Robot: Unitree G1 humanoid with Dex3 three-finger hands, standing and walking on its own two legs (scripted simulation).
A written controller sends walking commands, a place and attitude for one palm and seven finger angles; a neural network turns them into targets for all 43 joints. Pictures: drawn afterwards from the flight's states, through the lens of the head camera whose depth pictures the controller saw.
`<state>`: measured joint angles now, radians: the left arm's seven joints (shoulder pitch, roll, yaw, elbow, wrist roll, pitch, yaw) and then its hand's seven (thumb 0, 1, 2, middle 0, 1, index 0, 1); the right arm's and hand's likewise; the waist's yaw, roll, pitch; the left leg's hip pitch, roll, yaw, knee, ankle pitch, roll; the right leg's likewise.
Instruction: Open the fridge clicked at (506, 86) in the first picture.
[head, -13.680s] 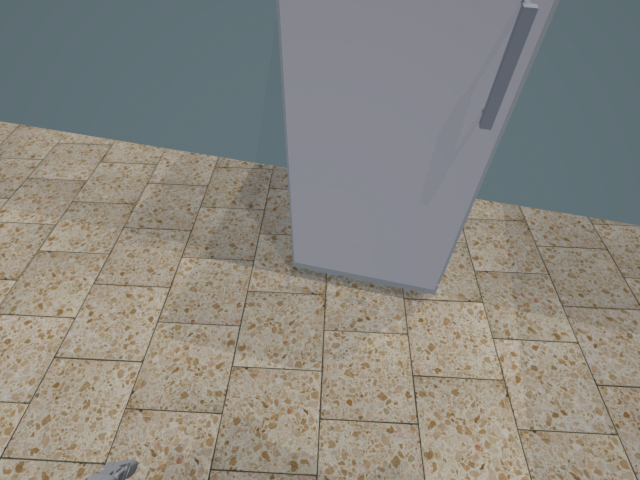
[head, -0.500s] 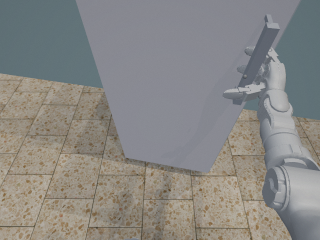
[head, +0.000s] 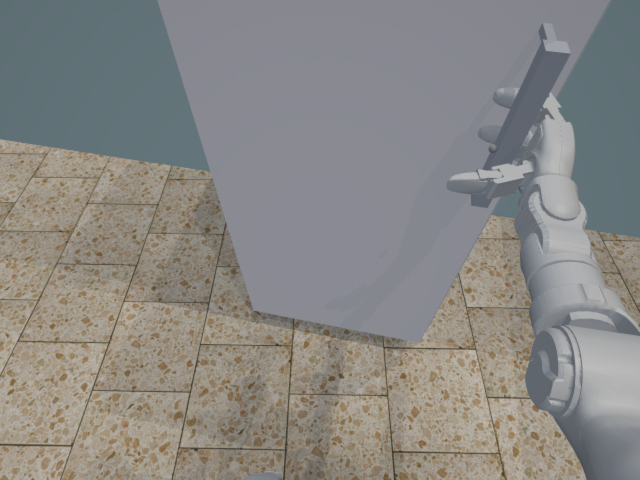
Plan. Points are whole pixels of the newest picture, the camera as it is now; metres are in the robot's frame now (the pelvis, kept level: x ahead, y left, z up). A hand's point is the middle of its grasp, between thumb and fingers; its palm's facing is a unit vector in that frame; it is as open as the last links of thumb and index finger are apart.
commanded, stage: slide the fingers in behind the handle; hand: right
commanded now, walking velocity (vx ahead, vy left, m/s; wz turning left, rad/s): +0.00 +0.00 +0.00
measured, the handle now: (508, 127) +0.55 -0.15 +0.15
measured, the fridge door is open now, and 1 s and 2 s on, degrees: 0 0 1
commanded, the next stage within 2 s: grip the handle and tug to test in 0.04 s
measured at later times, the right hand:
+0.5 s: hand (492, 147) +0.50 -0.13 +0.15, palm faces +0.05 +1.00 +0.01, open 10.9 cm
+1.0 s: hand (495, 149) +0.49 -0.13 +0.16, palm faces +0.07 +1.00 +0.00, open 5.9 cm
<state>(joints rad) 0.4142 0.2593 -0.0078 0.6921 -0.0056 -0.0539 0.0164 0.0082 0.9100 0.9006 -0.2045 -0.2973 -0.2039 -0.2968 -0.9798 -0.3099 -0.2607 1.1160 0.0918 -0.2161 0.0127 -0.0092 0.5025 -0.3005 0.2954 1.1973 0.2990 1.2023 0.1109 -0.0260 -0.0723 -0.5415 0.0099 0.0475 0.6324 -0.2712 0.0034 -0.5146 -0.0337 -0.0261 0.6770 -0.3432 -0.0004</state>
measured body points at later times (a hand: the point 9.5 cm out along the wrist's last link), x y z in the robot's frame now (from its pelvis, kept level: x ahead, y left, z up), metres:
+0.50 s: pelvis +0.01 +0.00 +0.00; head +0.06 +0.00 +0.45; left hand +0.04 +0.26 -0.12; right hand +0.49 -0.18 +0.16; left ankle +0.02 +0.12 -0.72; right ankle -0.01 -0.12 -0.72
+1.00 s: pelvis +0.01 +0.00 +0.00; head +0.06 +0.00 +0.45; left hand +0.06 +0.26 -0.12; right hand +0.48 -0.18 +0.16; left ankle +0.02 +0.12 -0.72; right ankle -0.01 -0.12 -0.72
